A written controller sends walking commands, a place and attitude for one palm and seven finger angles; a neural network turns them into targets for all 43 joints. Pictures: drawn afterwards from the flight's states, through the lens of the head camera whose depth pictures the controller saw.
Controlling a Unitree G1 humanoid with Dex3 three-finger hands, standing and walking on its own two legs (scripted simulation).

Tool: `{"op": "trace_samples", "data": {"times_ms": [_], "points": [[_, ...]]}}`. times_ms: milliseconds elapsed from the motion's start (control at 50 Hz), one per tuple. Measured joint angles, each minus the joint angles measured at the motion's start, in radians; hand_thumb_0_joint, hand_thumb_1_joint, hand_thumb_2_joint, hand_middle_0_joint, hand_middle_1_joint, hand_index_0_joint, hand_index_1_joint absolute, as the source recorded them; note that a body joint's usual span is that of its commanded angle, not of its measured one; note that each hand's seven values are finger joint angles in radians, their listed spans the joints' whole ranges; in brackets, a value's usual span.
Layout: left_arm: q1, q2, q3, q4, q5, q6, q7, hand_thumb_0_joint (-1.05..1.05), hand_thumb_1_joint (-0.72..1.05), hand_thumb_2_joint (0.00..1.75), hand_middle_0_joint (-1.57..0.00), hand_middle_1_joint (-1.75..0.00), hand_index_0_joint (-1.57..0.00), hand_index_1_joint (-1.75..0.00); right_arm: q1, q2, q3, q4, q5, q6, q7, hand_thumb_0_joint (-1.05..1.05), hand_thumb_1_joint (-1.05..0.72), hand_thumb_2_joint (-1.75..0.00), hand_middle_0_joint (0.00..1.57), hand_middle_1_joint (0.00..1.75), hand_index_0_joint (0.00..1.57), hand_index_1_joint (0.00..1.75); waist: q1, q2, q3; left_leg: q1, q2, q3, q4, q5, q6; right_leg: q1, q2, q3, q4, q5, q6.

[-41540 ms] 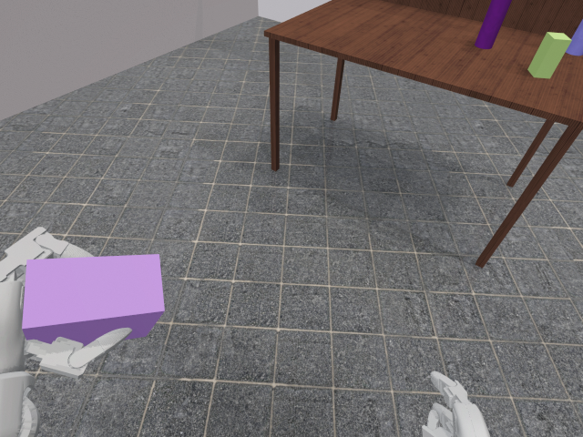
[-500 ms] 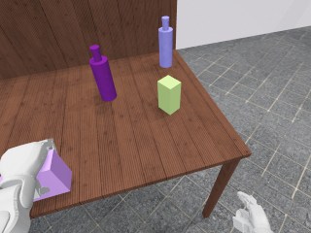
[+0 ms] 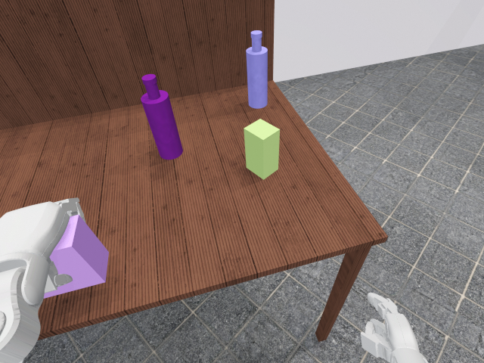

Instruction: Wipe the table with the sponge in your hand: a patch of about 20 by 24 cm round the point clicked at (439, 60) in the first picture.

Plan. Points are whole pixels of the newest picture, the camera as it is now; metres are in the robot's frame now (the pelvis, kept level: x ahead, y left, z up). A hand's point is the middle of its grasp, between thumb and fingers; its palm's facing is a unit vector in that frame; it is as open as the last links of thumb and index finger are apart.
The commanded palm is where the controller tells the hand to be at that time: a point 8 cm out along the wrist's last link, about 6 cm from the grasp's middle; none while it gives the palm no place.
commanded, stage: lift the sponge slowly off the table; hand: left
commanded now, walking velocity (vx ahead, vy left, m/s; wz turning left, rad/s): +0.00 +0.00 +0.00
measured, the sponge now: (63, 264) +0.21 +0.34 +0.06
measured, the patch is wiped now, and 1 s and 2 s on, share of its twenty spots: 1.00 1.00 1.00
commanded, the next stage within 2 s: bring the sponge back beside the body in 0.54 s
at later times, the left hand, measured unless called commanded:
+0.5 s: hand (47, 228) +0.23 +0.34 +0.13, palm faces +0.03 -0.03 -1.00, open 9.8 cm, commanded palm +0.20 +0.34 +0.20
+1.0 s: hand (58, 237) +0.22 +0.32 +0.13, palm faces +0.06 -0.06 -1.00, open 9.8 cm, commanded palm +0.19 +0.31 +0.19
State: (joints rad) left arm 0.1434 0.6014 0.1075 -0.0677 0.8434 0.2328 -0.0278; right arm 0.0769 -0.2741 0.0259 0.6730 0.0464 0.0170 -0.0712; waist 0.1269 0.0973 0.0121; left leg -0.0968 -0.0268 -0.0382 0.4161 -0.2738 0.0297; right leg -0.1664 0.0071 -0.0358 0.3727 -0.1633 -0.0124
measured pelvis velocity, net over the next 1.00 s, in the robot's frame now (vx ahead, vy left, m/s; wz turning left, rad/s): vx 0.00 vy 0.00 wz -0.01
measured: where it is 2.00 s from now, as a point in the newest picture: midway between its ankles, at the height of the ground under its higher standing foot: outside the picture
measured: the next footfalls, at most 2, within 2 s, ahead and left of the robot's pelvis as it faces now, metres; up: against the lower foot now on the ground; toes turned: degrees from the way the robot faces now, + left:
none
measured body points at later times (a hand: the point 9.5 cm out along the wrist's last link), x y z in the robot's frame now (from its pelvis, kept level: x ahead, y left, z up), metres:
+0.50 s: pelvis -0.01 +0.00 +0.00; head -0.01 -0.04 +0.45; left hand +0.22 +0.34 +0.19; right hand +0.23 -0.21 -0.09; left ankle -0.03 +0.10 -0.74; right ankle +0.03 -0.12 -0.74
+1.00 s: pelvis +0.00 +0.00 +0.00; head -0.01 -0.04 +0.45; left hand +0.22 +0.32 +0.18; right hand +0.24 -0.20 -0.08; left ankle -0.03 +0.10 -0.74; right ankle +0.03 -0.12 -0.74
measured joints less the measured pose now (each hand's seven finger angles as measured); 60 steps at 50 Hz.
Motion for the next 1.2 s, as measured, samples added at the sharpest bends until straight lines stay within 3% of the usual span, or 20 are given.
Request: {"op": "trace_samples", "data": {"times_ms": [240, 600, 840, 1040, 1200], "points": [[-0.052, 0.026, 0.004, 0.016, -0.01, -0.006, -0.027, -0.01, -0.49, 1.07, -0.75, -1.35, -0.77, -1.37, 0.003, -0.004, 0.001, 0.006, 0.005, -0.006, -0.012, 0.01, -0.91, -0.9, 0.2, 0.3, 0.2, 0.3, 0.003, 0.002, 0.011, 0.006, -0.002, -0.006, -0.005, 0.008, -0.002, 0.008, -0.002, -0.006, -0.006, 0.006, -0.001], [-0.072, 0.055, 0.018, -0.018, -0.034, 0.034, -0.079, -0.01, -0.49, 1.07, -0.75, -1.35, -0.77, -1.37, -0.008, -0.005, 0.017, -0.013, 0.009, 0.005, 0.001, 0.01, -0.91, -0.9, 0.2, 0.3, 0.2, 0.3, 0.0, 0.006, 0.007, 0.001, -0.005, 0.0, -0.009, 0.013, 0.001, 0.0, -0.005, 0.001, -0.004, 0.01, 0.002], [-0.055, 0.001, -0.038, -0.09, -0.012, 0.02, -0.053, -0.01, -0.49, 1.07, -0.75, -1.35, -0.77, -1.37, -0.003, 0.003, 0.013, -0.013, 0.001, -0.008, 0.002, 0.01, -0.91, -0.9, 0.2, 0.3, 0.2, 0.3, 0.013, 0.006, 0.013, 0.014, -0.009, -0.001, -0.021, 0.018, 0.002, 0.01, -0.009, 0.001, -0.01, 0.011, 0.002], [-0.017, -0.007, -0.04, -0.125, -0.013, 0.108, -0.043, -0.01, -0.49, 1.07, -0.75, -1.35, -0.77, -1.37, -0.027, 0.008, 0.024, -0.021, 0.002, 0.007, 0.021, 0.01, -0.9, -0.9, 0.2, 0.3, 0.2, 0.3, 0.013, 0.011, 0.002, 0.017, -0.005, 0.005, -0.023, 0.016, -0.001, 0.007, -0.004, 0.007, -0.003, 0.007, -0.001], [0.046, -0.018, -0.061, -0.182, -0.009, 0.09, -0.051, -0.01, -0.49, 1.07, -0.75, -1.35, -0.77, -1.37, -0.027, 0.001, 0.021, -0.031, -0.001, 0.002, 0.018, 0.01, -0.91, -0.9, 0.2, 0.3, 0.2, 0.3, 0.023, 0.011, 0.002, 0.022, 0.0, 0.002, -0.015, 0.01, -0.005, 0.011, 0.0, 0.004, 0.007, 0.0, -0.005]]}}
